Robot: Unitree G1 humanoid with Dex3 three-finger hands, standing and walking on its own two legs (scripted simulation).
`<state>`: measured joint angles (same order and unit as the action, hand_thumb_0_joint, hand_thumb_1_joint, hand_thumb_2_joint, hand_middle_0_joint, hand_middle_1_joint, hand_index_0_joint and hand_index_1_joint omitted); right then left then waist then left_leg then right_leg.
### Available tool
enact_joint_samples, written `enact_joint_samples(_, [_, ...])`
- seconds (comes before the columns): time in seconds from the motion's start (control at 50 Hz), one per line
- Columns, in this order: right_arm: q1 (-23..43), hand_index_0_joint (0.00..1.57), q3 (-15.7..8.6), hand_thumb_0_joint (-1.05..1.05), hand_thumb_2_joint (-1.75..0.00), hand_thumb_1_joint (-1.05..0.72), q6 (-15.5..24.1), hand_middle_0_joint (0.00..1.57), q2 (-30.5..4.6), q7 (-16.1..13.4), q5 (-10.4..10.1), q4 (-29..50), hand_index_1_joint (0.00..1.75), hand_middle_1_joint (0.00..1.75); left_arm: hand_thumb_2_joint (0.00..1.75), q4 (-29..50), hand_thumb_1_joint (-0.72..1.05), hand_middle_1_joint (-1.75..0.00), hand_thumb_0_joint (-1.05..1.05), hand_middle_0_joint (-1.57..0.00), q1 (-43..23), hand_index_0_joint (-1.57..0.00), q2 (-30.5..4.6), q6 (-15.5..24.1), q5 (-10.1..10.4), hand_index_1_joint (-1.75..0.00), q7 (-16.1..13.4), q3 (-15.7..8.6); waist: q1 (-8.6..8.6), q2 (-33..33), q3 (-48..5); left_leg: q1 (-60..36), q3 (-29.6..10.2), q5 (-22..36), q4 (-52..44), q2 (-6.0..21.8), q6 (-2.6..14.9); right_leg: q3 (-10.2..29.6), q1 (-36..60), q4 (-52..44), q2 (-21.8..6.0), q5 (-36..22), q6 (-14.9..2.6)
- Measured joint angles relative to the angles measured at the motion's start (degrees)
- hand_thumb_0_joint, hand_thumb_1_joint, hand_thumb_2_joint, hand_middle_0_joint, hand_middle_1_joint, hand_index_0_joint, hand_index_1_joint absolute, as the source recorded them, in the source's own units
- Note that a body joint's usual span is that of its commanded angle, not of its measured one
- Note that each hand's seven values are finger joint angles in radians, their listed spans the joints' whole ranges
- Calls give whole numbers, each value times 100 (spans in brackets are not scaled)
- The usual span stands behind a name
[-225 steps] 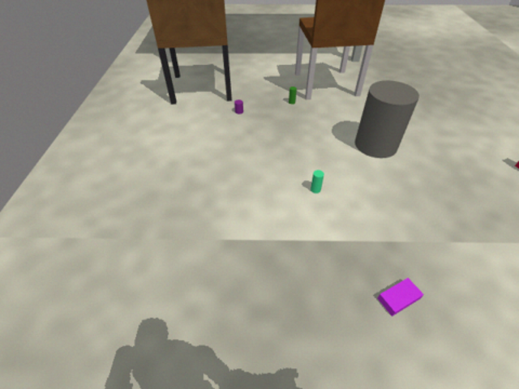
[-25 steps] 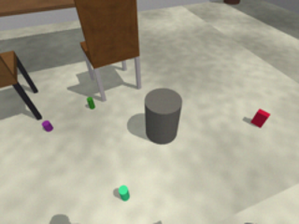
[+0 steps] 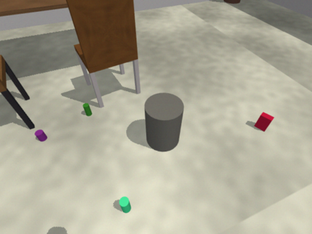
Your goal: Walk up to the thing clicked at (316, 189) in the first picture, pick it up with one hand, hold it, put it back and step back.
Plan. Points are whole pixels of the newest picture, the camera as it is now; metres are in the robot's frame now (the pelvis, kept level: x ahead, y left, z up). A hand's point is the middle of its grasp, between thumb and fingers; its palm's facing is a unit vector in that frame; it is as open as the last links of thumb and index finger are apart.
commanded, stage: walk up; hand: left
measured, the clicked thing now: (125, 205) +0.43 +0.19 -0.72
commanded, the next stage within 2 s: none
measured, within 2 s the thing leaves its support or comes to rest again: neither
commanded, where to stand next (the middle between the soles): +0.09 -0.01 m, yaw -1 degrees
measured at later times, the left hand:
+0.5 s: hand out of the picture +0.11 +0.31 -0.18, palm faces +0.00 -0.94 -0.35, open 7.4 cm
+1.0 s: hand (81, 231) +0.19 +0.23 -0.15, palm faces -0.03 -0.92 -0.39, open 7.4 cm
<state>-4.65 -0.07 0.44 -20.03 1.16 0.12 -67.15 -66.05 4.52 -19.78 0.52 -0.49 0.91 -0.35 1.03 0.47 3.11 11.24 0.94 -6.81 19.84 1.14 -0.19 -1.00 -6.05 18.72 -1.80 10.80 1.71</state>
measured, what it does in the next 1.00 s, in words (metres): steps on the spot: right foot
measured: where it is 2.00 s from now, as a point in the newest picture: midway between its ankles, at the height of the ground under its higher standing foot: outside the picture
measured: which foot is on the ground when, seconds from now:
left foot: down 0.00-0.78, up 0.80-1.00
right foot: down 0.00-0.38, up 0.40-0.76, down 0.78-1.00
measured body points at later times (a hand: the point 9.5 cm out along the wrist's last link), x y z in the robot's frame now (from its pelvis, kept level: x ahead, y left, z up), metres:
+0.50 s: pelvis +0.08 +0.03 -0.01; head +0.11 +0.06 +0.44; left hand +0.11 +0.36 -0.15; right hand +0.16 -0.28 -0.12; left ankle +0.09 +0.14 -0.75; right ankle +0.03 -0.13 -0.71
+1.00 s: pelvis +0.05 -0.02 -0.02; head +0.13 -0.04 +0.42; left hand +0.19 +0.28 -0.13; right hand +0.16 -0.34 -0.15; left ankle -0.01 +0.11 -0.68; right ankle +0.10 -0.12 -0.75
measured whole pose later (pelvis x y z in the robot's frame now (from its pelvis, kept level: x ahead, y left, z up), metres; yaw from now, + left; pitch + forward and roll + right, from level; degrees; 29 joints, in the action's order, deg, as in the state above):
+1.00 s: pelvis +0.05 -0.02 -0.02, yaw +1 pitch -1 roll +1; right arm -7.5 -1.9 -2.0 -23.7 -2.1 -0.8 -50.7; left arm -45.7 3.5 -19.1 -2.7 -2.5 -0.1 -2.4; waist -0.2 1.2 11.1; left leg 23.0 -4.5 -31.3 63.7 -4.2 -0.8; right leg -1.3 -21.5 36.9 -0.4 14.7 -2.8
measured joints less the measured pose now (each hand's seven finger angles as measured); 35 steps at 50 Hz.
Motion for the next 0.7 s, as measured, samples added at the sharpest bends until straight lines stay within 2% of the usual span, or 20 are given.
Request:
enact_joint_samples(0.08, [25, 20, -7, 1, -90, -91, 4, 20, 8, -6, 1, 17, 30, 30, 90, -3, 91, -30, 1, -21, 4, -21, 7, -5, -3, -30, -2, -3, -7, 6, -2, -21, -6, -9, -20, -12, -2, -8, 16, -1, -11, 23, 2])
enact_joint_samples(0.1, [1, 20, -42, 1, -90, -91, -7, 20, 8, 22, 25, 66, 30, 30, 90, 22, 91, -30, 1, -21, 26, -21, 7, -4, -31, -30, 15, -16, -10, 6, -11, -2, -10, -159, 55, -21, 25, -13, 5, 60, -18, 137, -34])
enact_joint_samples(0.16, [-211, 21, -163, 1, -90, -91, -48, 20, -45, 137, 127, 274, 30, 30, 90, 186, 91, -30, 1, -21, 294, -21, -1, 63, -151, -30, 73, -67, -39, 18, -178, 112, -26, -1143, 485, -71, 153, 44, -91, 418, -21, 937, -197])
enact_joint_samples(0.2, [-344, 21, -222, 1, -90, -91, -70, 20, -131, 180, 164, 403, 30, 30, 90, 318, 90, -30, 1, -21, 501, -21, -19, 145, -190, -30, 70, -104, -65, 69, -234, 209, -45, -1357, 779, -70, 185, 68, -54, 381, 7, 773, -239])
enact_joint_samples(0.22, [-387, 21, -254, 1, -90, -91, -85, 20, -174, 194, 185, 456, 30, 30, 90, 383, 90, -30, 1, -21, 590, -21, -40, 191, -204, -30, 61, -129, -84, 77, -214, 302, -41, -1359, 1054, -70, 167, 73, -5, 298, 4, 405, -211])
enact_joint_samples(0.24, [-421, 21, -285, 1, -90, -91, -99, 20, -228, 205, 205, 497, 30, 30, 90, 429, 90, -30, 1, -21, 663, -21, -45, 223, -219, -30, 48, -161, -103, 121, -172, 406, -66, -1390, 1363, -40, 152, 52, 54, 279, 21, 296, -144])
enact_joint_samples(0.3, [-537, 20, -374, 1, -90, -91, -110, 20, -369, 246, 215, 593, 30, 30, 90, 537, 90, -30, 1, -21, 904, -21, -86, 216, -234, -30, 47, -218, -175, 237, -111, 594, -124, -1614, 1703, 93, 148, -9, 245, 280, 63, 541, -80])
enact_joint_samples(0.32, [-567, 20, -391, 1, -90, -91, -76, 20, -384, 248, 201, 616, 30, 30, 90, 560, 90, -30, 1, -21, 967, -21, -136, 182, -227, -30, 53, -224, -181, 213, -88, 570, -101, -1543, 1520, 122, 153, -23, 286, 336, 35, 637, -49])
enact_joint_samples(0.36, [-577, 20, -410, 1, -90, -91, 41, 20, -354, 191, 180, 631, 30, 30, 90, 564, 90, -30, 1, -21, 1028, -21, -259, 61, -167, -30, 38, -216, -196, 33, -5, 394, 26, -588, 1143, 37, 95, 28, 224, 753, -127, 924, 13])
enact_joint_samples(0.38, [-553, 20, -407, 1, -90, -91, 94, 20, -303, 134, 182, 639, 30, 30, 90, 532, 90, -30, 1, -21, 1014, -21, -298, -21, -107, -30, 9, -213, -205, -83, 35, 338, 104, -574, 1119, -41, 107, 103, 77, 1112, -217, 994, -34])
enact_joint_samples(0.4, [-535, 20, -381, 1, -90, -91, 139, 20, -259, 88, 164, 666, 30, 29, 90, 497, 90, -30, 1, -21, 978, -21, -311, -98, -53, -30, -19, -204, -183, -130, 69, 295, 123, -674, 1106, -70, 135, 243, -79, 1465, -188, 1205, -95])
enact_joint_samples(0.44, [-509, 20, -303, 1, -90, -91, 209, 20, -159, 14, 121, 714, 30, 29, 90, 472, 91, -30, 1, -20, 865, -21, -347, -200, 17, -30, -53, -166, -137, -184, 143, 191, 99, -772, 1000, -82, 182, 467, -377, 2082, -39, 1670, -204])
enact_joint_samples(0.48, [-451, 20, -219, 1, -90, -91, 235, 20, -58, -62, 92, 760, 30, 30, 90, 512, 91, -30, 1, -20, 718, -21, -383, -246, 63, -30, -81, -154, -149, -249, 247, 85, 108, -774, 881, -74, 190, 580, -677, 2529, 59, 1821, -281])
enact_joint_samples(0.62, [-80, 21, -143, 1, -90, -91, 69, 21, 78, -281, -1, 1061, 30, 30, 90, 922, 91, -30, 1, -20, 185, -20, -378, -421, 66, -30, -98, -195, -132, -313, 647, 85, 132, -848, 968, -13, 147, 615, -1582, 3372, 246, 1502, -233])
enact_joint_samples(0.7, [49, 21, -182, 1, -90, -90, -27, 21, -5, -322, -9, 1360, 30, 30, 90, 1193, 91, -30, 1, -20, 33, -20, -320, -470, 22, -30, -49, -234, -91, -266, 772, 289, 142, -988, 1280, 28, 70, 436, -1687, 3075, 223, 1336, -217])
